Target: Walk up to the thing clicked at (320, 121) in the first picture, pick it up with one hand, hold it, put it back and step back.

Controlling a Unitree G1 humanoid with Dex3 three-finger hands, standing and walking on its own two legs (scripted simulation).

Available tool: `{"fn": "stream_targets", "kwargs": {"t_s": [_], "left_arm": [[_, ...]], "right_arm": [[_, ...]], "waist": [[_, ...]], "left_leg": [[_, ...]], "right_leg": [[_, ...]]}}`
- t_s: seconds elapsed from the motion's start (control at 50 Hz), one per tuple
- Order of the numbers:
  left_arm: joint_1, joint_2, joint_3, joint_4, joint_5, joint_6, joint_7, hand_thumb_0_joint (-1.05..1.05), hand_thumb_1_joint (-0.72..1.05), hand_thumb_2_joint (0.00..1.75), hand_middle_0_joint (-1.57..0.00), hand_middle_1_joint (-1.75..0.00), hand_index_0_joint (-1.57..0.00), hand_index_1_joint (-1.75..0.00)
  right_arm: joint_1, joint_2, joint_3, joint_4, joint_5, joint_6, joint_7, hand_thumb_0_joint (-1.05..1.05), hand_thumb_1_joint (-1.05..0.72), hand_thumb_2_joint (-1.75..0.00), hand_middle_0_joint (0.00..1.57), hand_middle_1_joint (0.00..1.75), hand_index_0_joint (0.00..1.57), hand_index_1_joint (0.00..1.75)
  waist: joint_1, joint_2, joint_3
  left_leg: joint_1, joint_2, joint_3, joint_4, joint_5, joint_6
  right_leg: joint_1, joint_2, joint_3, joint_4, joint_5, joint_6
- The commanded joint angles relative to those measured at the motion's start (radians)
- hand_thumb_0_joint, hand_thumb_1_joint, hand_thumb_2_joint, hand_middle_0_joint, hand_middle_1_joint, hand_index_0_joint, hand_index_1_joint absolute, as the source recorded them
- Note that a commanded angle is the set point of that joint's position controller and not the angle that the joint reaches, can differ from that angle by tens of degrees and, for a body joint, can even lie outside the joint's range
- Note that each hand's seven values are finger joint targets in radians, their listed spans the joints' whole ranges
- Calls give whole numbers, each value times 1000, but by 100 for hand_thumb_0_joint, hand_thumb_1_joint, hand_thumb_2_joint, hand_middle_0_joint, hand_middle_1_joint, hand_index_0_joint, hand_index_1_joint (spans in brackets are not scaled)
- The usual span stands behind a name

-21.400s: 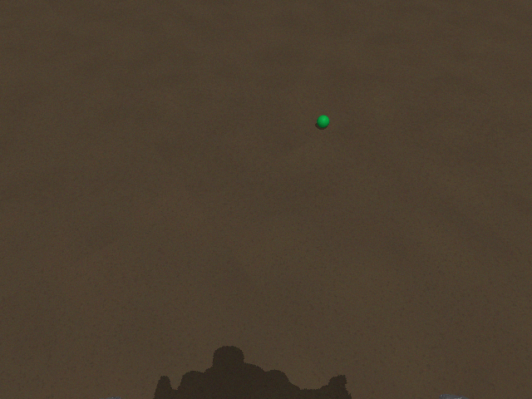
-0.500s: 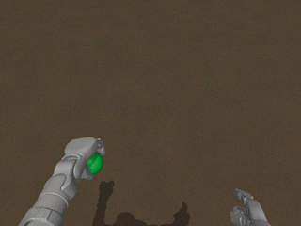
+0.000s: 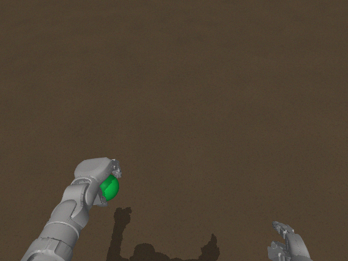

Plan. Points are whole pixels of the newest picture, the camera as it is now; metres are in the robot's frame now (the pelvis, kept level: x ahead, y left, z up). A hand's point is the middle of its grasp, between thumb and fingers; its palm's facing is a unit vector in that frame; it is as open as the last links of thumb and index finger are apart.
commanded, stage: hold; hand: left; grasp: from above
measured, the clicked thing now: (105, 187) +0.31 +0.22 -0.07
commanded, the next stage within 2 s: crouch in 0.02 s
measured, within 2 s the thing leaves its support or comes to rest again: neither
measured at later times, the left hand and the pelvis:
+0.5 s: hand (107, 199) +0.29 +0.23 -0.11, palm faces -0.47 -0.02 -0.88, open 9.5 cm; pelvis -0.01 +0.00 -0.02, yaw +1 degrees
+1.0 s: hand (128, 208) +0.34 +0.24 -0.36, palm faces -0.44 +0.01 -0.90, open 9.5 cm; pelvis -0.07 +0.01 -0.22, yaw +0 degrees
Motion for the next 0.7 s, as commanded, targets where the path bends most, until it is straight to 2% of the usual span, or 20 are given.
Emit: {"fn": "stream_targets", "kwargs": {"t_s": [0.0, 0.06, 0.1, 0.12, 0.18, 0.2, 0.22, 0.28, 0.32, 0.34, 0.42, 0.46, 0.48, 0.54, 0.56, 0.58, 0.6, 0.64, 0.68], "left_arm": [[-332, 233, 121, -225, 8, -4, 40, 0, 61, 87, -100, -77, -101, -77], [-353, 230, 117, -214, 3, -6, 44, 0, 64, 85, -101, -77, -102, -76], [-319, 205, 98, -189, 0, -7, 42, 0, 68, 85, -97, -85, -103, -79], [-290, 220, 122, -185, 3, -8, 43, 0, 60, 79, -89, -80, -95, -74], [-289, 200, 99, -169, 12, -22, 49, 0, 56, 79, -93, -77, -96, -75], [-264, 199, 109, -136, 14, -25, 56, 0, 58, 79, -95, -78, -97, -75], [-287, 185, 95, -144, 15, -36, 64, 0, 59, 80, -96, -79, -98, -76], [-278, 178, 102, -66, 41, -60, 114, 0, 60, 80, -97, -77, -99, -75], [-308, 183, 117, -8, 56, -74, 169, 0, 61, 78, -96, -77, -99, -74], [-320, 165, 102, 31, 71, -78, 195, 0, 62, 80, -97, -76, -99, -74], [-455, 175, 101, 109, 119, -88, 292, 0, 63, 82, -97, -79, -100, -76], [-478, 145, 96, 192, 143, -86, 341, 0, 65, 87, -102, -77, -103, -76], [-515, 142, 96, 195, 152, -90, 364, 0, 68, 87, -103, -78, -104, -77], [-599, 151, 99, 284, 179, -86, 417, 0, 71, 82, -104, -78, -107, -75], [-606, 153, 106, 315, 185, -81, 435, 0, 70, 81, -103, -77, -106, -74], [-608, 148, 104, 361, 188, -75, 448, 0, 71, 78, -103, -78, -107, -74], [-619, 166, 118, 374, 189, -71, 461, 0, 71, 79, -102, -78, -107, -74], [-638, 165, 123, 417, 185, -62, 474, 0, 71, 80, -104, -77, -107, -73], [-669, 195, 138, 431, 187, -55, 485, 0, 72, 80, -105, -75, -108, -72]], "right_arm": [[-79, -122, -47, -138, 2, -36, -7, 0, -91, -90, 20, 30, 20, 30], [-76, -123, -44, -133, 1, -33, -6, 0, -91, -90, 20, 30, 20, 30], [-76, -125, -45, -138, 1, -32, -6, 0, -90, -91, 20, 30, 20, 30], [-74, -125, -49, -141, 3, -30, -7, 0, -88, -89, 20, 30, 20, 30], [-70, -124, -45, -143, 0, -29, -5, 0, -90, -90, 20, 30, 20, 30], [-72, -123, -44, -140, -1, -26, -6, 0, -90, -90, 20, 30, 20, 30], [-63, -124, -47, -138, -2, -25, -5, 0, -90, -90, 20, 30, 20, 30], [-45, -122, -47, -126, -10, -21, -2, 0, -90, -90, 20, 30, 20, 30], [-35, -126, -52, -111, -21, -16, 3, 0, -90, -90, 20, 30, 20, 30], [-27, -126, -55, -104, -26, -14, 7, 0, -90, -90, 20, 30, 20, 30], [30, -143, -74, -57, -47, -13, 24, 0, -90, -90, 20, 30, 20, 30], [57, -143, -82, -46, -59, -19, 35, 0, -90, -90, 20, 30, 20, 30], [68, -142, -84, -39, -63, -22, 38, 0, -90, -90, 20, 30, 20, 30], [88, -151, -91, -25, -74, -41, 43, 0, -90, -90, 20, 30, 20, 30], [97, -156, -97, -24, -77, -46, 42, 0, -90, -90, 20, 30, 20, 30], [105, -158, -96, -20, -79, -52, 40, 0, -90, -90, 20, 30, 20, 30], [111, -163, -99, -17, -82, -58, 38, 0, -90, -90, 20, 30, 20, 30], [122, -158, -97, -6, -92, -70, 34, 0, -90, -90, 20, 30, 20, 30], [124, -164, -97, 1, -98, -83, 30, 0, -90, -90, 20, 30, 20, 30]], "waist": [[3, -18, -271], [-5, -36, -259], [-6, -36, -249], [8, -38, -246], [-5, -55, -224], [-2, -64, -200], [-18, -69, -214], [-25, -90, -197], [-32, -85, -199], [-44, -89, -197], [-73, -50, -314], [-91, -50, -339], [-85, -40, -376], [-105, 0, -437], [-100, 4, -461], [-112, -10, -470], [-104, 8, -484], [-107, 2, -536], [-119, 40, -596]], "left_leg": [[155, -53, 3, -28, 268, 35], [153, -54, 4, -31, 243, 39], [154, -51, 0, -36, 243, 36], [146, -53, 2, -34, 250, 37], [131, -54, 0, -35, 226, 37], [118, -56, 1, -32, 211, 38], [121, -57, 3, -25, 209, 39], [81, -59, -2, 3, 200, 39], [38, -59, -4, 38, 182, 33], [15, -60, -6, 64, 174, 32], [-89, -58, -8, 225, 172, 25], [-187, -55, -12, 319, 132, 23], [-225, -53, -14, 358, 125, 20], [-351, -43, -24, 485, 90, 22], [-382, -41, -28, 519, 76, 21], [-429, -38, -36, 551, 55, 24], [-471, -39, -38, 577, 29, 22], [-562, -39, -40, 644, 3, 28], [-632, -37, -45, 718, -13, 31]], "right_leg": [[55, 53, -36, -64, 250, -30], [53, 50, -32, -73, 235, -26], [47, 53, -35, -70, 226, -31], [51, 52, -38, -70, 234, -30], [35, 51, -37, -72, 209, -31], [25, 49, -37, -76, 193, -30], [14, 48, -33, -70, 199, -28], [-26, 44, -35, -45, 191, -27], [-61, 44, -39, -11, 172, -30], [-93, 43, -39, 10, 165, -30], [-228, 40, -30, 151, 180, -30], [-315, 41, -34, 231, 143, -33], [-356, 43, -36, 273, 135, -36], [-501, 46, -40, 393, 93, -42], [-545, 48, -45, 429, 77, -44], [-580, 49, -52, 468, 55, -46], [-619, 50, -53, 495, 32, -48], [-670, 51, -58, 561, 7, -50], [-746, 51, -61, 640, -6, -55]]}}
